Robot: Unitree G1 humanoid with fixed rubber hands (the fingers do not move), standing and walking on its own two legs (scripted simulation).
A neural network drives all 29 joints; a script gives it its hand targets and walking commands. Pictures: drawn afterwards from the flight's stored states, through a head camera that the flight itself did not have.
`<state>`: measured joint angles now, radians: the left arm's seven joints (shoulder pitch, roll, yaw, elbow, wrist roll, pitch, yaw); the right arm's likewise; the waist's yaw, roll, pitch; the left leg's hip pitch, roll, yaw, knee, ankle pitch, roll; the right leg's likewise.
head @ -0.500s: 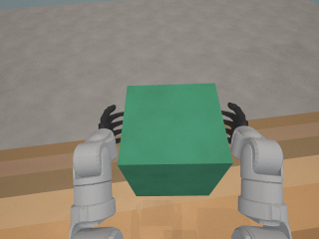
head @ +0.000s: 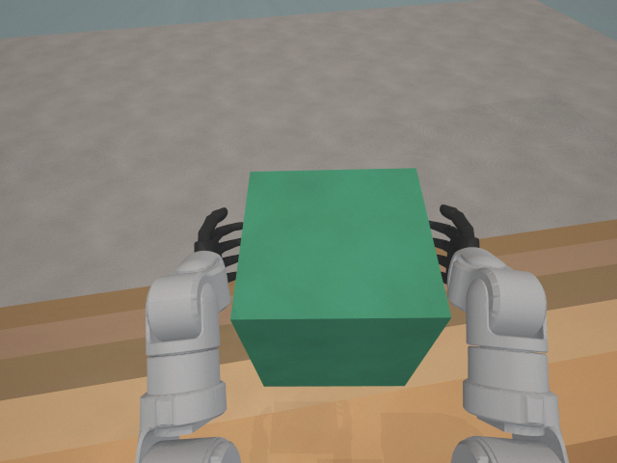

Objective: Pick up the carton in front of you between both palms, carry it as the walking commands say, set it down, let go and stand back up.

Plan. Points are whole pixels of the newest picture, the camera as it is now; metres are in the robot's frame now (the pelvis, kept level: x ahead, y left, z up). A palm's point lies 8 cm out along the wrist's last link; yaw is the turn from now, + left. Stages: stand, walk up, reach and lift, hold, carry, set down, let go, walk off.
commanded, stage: carry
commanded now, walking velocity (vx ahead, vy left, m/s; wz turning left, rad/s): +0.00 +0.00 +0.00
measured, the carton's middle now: (333, 287) +0.35 -0.01 +0.05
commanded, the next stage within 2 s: none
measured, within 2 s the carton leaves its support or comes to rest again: neither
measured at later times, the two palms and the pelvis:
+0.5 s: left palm (184, 295) +0.28 +0.16 +0.13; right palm (461, 290) +0.28 -0.14 +0.14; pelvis -0.04 +0.01 +0.01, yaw +0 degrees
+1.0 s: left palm (179, 301) +0.28 +0.17 +0.13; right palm (458, 296) +0.28 -0.14 +0.13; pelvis -0.05 +0.02 +0.00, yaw +0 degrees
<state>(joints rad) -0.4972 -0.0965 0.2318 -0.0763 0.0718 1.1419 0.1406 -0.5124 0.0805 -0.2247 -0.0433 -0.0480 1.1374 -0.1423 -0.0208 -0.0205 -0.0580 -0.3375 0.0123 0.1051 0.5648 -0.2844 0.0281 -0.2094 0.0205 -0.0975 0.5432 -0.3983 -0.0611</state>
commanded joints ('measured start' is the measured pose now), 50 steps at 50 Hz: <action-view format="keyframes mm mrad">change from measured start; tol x2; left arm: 1 -578 -837 -660 -36 -273 -3 -106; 5 -619 -850 -665 -45 -281 -3 -111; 12 -592 -834 -644 3 -273 4 -108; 24 -613 -842 -608 49 -247 10 -97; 50 -624 -850 -614 29 -256 13 -100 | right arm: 1 -587 875 664 -62 286 2 118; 5 -626 874 665 -75 285 1 120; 11 -586 841 632 -32 257 9 113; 22 -611 849 596 11 248 17 109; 50 -633 866 602 -3 263 17 114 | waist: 1 15 -2 -397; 6 15 17 -340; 19 11 20 -292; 50 9 19 -330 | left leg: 1 167 111 -92 11 464 57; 5 148 114 -113 -44 322 56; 17 143 122 -134 -111 258 62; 26 139 125 -142 -132 247 61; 50 151 125 -140 -120 299 65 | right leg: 1 147 -163 104 3 693 5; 5 96 -149 116 -55 439 3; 7 79 -147 120 -71 370 4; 18 41 -142 122 -116 257 6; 29 33 -142 120 -120 223 2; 50 40 -148 121 -94 270 6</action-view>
